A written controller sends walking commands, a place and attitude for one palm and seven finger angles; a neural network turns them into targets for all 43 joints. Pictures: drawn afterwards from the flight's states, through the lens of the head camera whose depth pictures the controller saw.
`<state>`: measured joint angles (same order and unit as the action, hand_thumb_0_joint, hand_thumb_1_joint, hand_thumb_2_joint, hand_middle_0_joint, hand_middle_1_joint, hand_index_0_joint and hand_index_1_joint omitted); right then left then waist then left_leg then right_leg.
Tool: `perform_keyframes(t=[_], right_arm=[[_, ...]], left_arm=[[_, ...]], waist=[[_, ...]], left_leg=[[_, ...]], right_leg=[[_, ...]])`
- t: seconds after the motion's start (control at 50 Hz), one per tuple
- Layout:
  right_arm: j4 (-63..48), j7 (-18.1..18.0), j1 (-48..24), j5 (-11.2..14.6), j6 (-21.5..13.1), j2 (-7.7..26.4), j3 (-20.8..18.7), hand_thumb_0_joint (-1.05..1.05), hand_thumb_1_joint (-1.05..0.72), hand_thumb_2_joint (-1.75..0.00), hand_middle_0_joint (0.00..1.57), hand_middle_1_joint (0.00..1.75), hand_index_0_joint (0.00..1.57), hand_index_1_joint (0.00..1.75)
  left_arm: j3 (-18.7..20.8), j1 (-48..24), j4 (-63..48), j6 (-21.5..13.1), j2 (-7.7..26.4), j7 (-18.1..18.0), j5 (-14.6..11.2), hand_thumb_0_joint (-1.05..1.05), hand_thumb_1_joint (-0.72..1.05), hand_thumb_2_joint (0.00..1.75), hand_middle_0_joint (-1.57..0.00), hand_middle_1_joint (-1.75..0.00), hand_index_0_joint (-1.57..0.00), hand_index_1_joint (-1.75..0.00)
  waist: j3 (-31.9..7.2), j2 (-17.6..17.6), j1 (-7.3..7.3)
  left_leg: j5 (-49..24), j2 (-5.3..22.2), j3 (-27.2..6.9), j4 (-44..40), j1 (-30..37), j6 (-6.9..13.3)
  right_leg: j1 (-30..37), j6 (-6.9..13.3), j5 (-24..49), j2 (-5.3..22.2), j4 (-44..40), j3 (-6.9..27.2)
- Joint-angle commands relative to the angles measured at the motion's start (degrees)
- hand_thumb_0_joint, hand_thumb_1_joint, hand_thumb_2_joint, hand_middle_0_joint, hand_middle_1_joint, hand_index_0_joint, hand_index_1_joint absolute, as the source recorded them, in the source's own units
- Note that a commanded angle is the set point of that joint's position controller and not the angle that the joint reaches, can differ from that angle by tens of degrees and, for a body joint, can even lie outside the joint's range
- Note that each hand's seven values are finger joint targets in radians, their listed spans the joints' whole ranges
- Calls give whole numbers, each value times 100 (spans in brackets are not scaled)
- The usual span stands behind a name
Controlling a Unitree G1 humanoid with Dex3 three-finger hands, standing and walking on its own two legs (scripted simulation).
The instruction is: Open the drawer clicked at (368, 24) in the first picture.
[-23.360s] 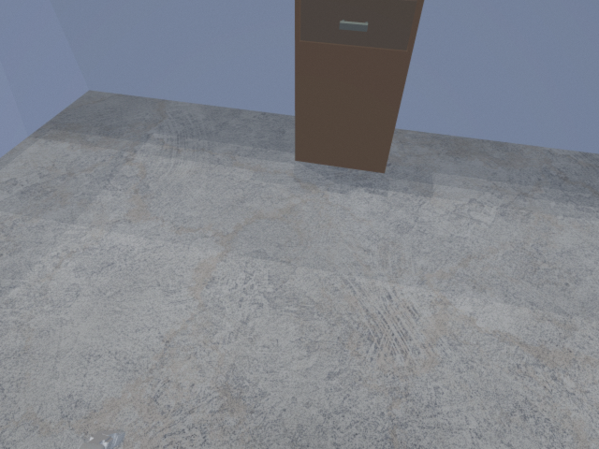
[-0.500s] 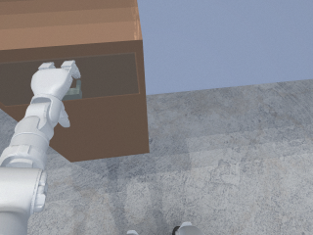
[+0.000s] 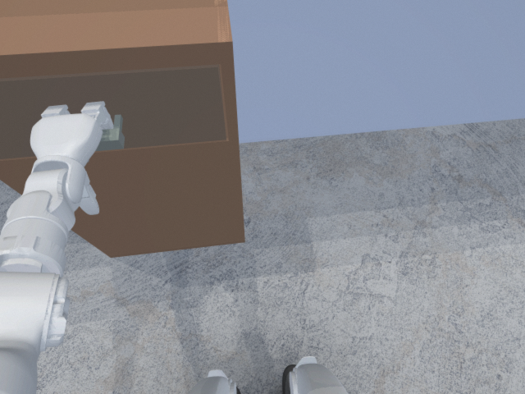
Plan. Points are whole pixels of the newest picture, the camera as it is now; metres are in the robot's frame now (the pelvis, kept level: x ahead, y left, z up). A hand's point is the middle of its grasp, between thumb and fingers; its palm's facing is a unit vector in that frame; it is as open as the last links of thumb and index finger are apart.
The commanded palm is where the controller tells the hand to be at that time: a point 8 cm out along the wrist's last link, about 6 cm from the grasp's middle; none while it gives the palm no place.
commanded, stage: lower the fingers behind the handle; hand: left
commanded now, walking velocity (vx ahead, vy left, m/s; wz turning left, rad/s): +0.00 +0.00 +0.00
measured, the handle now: (88, 131) +0.53 +0.27 +0.01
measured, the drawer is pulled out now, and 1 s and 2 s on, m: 0.00 0.00 0.02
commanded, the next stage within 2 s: close the thumb around the handle in 0.70 s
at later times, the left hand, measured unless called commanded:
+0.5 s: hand (90, 164) +0.48 +0.27 -0.01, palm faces -0.10 -0.03 -0.99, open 13.8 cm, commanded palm +0.47 +0.27 +0.05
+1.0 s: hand (90, 164) +0.48 +0.27 -0.01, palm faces -0.08 -0.03 -1.00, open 12.8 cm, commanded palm +0.47 +0.27 +0.05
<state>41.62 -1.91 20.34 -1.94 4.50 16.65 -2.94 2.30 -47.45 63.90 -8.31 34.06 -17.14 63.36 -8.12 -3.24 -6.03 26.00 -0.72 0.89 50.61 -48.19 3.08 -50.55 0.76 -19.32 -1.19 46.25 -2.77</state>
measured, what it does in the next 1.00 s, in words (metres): stands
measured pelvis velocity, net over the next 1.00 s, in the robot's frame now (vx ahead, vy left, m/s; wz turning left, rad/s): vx -0.01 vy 0.01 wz -0.01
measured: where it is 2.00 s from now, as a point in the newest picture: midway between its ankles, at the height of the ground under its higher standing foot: outside the picture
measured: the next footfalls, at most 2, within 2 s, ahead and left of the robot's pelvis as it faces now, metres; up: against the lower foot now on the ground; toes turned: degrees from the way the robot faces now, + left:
none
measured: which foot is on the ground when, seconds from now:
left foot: down 0.00-1.00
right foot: down 0.00-1.00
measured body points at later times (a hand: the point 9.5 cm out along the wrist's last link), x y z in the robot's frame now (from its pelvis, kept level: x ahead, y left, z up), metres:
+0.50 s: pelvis -0.01 +0.01 -0.01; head +0.13 +0.01 +0.42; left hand +0.48 +0.27 +0.05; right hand +0.00 -0.27 -0.14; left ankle -0.03 +0.08 -0.69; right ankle +0.01 -0.12 -0.69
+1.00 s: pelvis -0.01 +0.01 -0.01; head +0.13 +0.02 +0.42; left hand +0.48 +0.27 +0.05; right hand -0.01 -0.27 -0.14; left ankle -0.03 +0.08 -0.69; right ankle +0.01 -0.12 -0.69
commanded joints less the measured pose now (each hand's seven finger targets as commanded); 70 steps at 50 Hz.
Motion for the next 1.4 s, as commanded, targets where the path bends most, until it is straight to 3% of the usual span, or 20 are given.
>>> perform_keyframes(t=[0.0, 0.04, 0.08, 0.16, 0.32, 0.38, 0.42, 0.56, 0.64, 0.7, 0.78, 0.82, 1.02, 1.06, 1.1, 1.18, 1.22, 1.28, 1.34, 1.38], right_arm=[[-200, -57, 1006, 2, -77, 879, -304, 0, -90, -90, 20, 30, 20, 30], [-167, -46, 1018, -33, -88, 878, -322, 0, -90, -90, 20, 30, 20, 30], [-123, -34, 948, -61, -73, 892, -300, 0, -90, -90, 20, 30, 20, 30], [-88, 3, 907, -46, -60, 894, -261, 0, -90, -90, 20, 30, 20, 30], [-105, -2, 970, -22, 12, 963, -202, 0, -90, -90, 20, 30, 20, 30], [-153, 4, 947, 0, 16, 929, -209, 0, -90, -90, 20, 30, 20, 30], [-152, 6, 933, 3, 16, 911, -207, 0, -90, -90, 20, 30, 20, 30], [-200, -7, 937, -3, -22, 933, -200, 0, -90, -90, 20, 30, 20, 30], [-205, 23, 975, -22, -27, 931, -236, 0, -90, -90, 20, 30, 20, 30], [-185, 37, 965, -9, -25, 915, -262, 0, -90, -90, 20, 30, 20, 30], [-123, 41, 974, -12, -29, 955, -248, 0, -90, -90, 20, 30, 20, 30], [-123, 52, 939, -21, -4, 972, -229, 0, -90, -90, 20, 30, 20, 30], [-148, 3, 951, 14, -13, 948, -207, 0, -90, -90, 20, 30, 20, 30], [-149, -8, 979, -3, -8, 973, -201, 0, -90, -90, 20, 30, 20, 30], [-196, -3, 988, -16, -2, 941, -206, 0, -90, -90, 20, 30, 20, 30], [-172, 0, 975, 8, 7, 936, -213, 0, -90, -90, 20, 30, 20, 30], [-179, -7, 941, -9, 19, 965, -210, 0, -90, -90, 20, 30, 20, 30], [-180, 8, 998, 5, -4, 914, -248, 0, -90, -90, 20, 30, 20, 30], [-180, 9, 993, -10, 4, 940, -238, 0, -90, -90, 20, 30, 20, 30], [-184, 8, 990, -4, 7, 904, -250, 0, -90, -90, 20, 30, 20, 30]], left_arm=[[375, -2371, -1223, -80, 1552, -302, -82, 0, -50, 30, -30, -120, -30, -120], [526, -2483, -1542, -190, 1690, -382, -88, 0, -50, 30, -30, -120, -30, -120], [718, -2189, -1487, -185, 1854, -460, -72, 0, -50, 30, -30, -120, -30, -120], [497, -2166, -1083, 21, 1618, -579, -57, 0, -50, 30, -30, -120, -30, -120], [598, -2273, -866, 249, 1999, -405, -102, 0, -50, 30, -30, -120, -30, -120], [428, -2215, -930, 238, 1719, -372, -116, 0, -50, 30, -30, -120, -30, -120], [375, -2250, -845, 199, 1602, -353, -137, 0, -50, 30, -30, -120, -30, -120], [437, -2179, -919, 102, 1694, -351, -88, 0, -50, 30, -30, -120, -30, -120], [534, -2090, -1206, 43, 1697, -402, -101, 0, -50, 30, -30, -120, -30, -120], [361, -2122, -1157, 83, 1425, -436, -112, 0, -50, 30, -30, -120, -30, -120], [417, -2156, -1026, 174, 1544, -480, -109, 0, -50, 30, -30, -120, -30, -120], [558, -2067, -1028, 207, 1725, -459, -130, 0, -39, 35, -31, -121, -31, -121], [313, -2258, -792, 259, 1539, -368, -114, 0, 17, 59, -35, -127, -35, -127], [494, -2230, -929, 212, 1818, -360, -115, 0, 28, 64, -36, -128, -36, -128], [484, -2014, -962, 189, 1702, -338, -143, 0, 40, 68, -36, -130, -36, -130], [357, -2083, -862, 158, 1561, -331, -136, 0, 62, 78, -38, -132, -38, -132], [575, -2105, -991, 129, 1828, -352, -121, 0, 73, 83, -39, -133, -39, -133], [284, -2188, -1028, 145, 1440, -387, -82, 0, 90, 90, -40, -135, -40, -135], [496, -2117, -1128, 142, 1710, -393, -128, 0, 90, 90, -40, -135, -40, -135], [362, -2013, -1107, 164, 1486, -381, -137, 0, 90, 90, -40, -135, -40, -135]], waist=[[-2753, -235, -164], [-3152, -537, -86], [-3154, -524, 7], [-2574, -302, -142], [-2886, -179, -136], [-2742, -404, -134], [-2649, -258, -178], [-2608, -298, -124], [-2917, -538, -18], [-2724, -354, -111], [-2585, -314, -128], [-2728, -313, -48], [-2429, -271, -192], [-2681, -368, -115], [-2870, -339, -52], [-2528, -168, -167], [-2642, -224, -78], [-2686, -401, -153], [-2859, -442, -73], [-2864, -393, -109]], left_leg=[[-3026, -2, -293, -244, 1499, -94], [-3376, 21, -327, -149, 1748, -136], [-3535, 15, -314, -69, 1659, -151], [-2971, 0, -289, -79, 1174, -109], [-2865, -31, -283, -31, 1066, -77], [-2911, 4, -321, -91, 1298, -116], [-2817, 9, -337, -67, 1239, -98], [-2664, 28, -397, -89, 1224, -128], [-3254, 90, -459, -43, 1605, -223], [-3058, 99, -457, -64, 1533, -205], [-2837, 89, -451, -117, 1419, -192], [-2961, 62, -421, -107, 1396, -186], [-2660, 52, -415, -155, 1282, -143], [-2828, 47, -409, -105, 1348, -156], [-3119, 50, -386, -75, 1422, -158], [-2805, 49, -380, -72, 1195, -127], [-2850, 46, -364, -67, 1195, -126], [-3033, 70, -413, -51, 1454, -178], [-3164, 67, -372, -45, 1466, -164], [-3345, 81, -394, -52, 1587, -186]], right_leg=[[1457, 95, 1979, -191, -155, 161], [1421, 99, 2073, -188, -49, 165], [1417, 100, 2155, -190, 40, 163], [1232, 92, 1915, -195, 37, 123], [1425, 79, 1985, -187, 97, 141], [1181, 82, 1780, -200, 48, 83], [1108, 84, 1675, -212, 28, 83], [985, 103, 1459, -209, 80, 55], [942, 105, 1574, -220, 136, 19], [872, 99, 1474, -233, 76, 1], [855, 110, 1379, -231, 49, 6], [1025, 122, 1519, -230, 77, 29], [882, 111, 1351, -214, 1, 27], [995, 111, 1503, -213, 72, 52], [1158, 100, 1706, -212, 99, 51], [1032, 91, 1583, -217, 52, 56], [1104, 104, 1632, -210, 92, 74], [895, 99, 1555, -220, 67, 25], [1109, 92, 1743, -217, 95, 65], [1090, 90, 1797, -229, 60, 44]])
